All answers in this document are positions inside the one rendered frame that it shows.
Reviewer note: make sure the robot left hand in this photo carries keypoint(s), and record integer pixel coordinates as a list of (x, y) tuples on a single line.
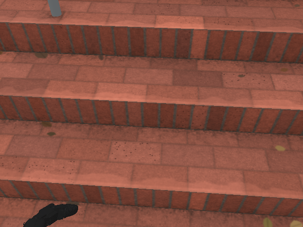
[(52, 213)]

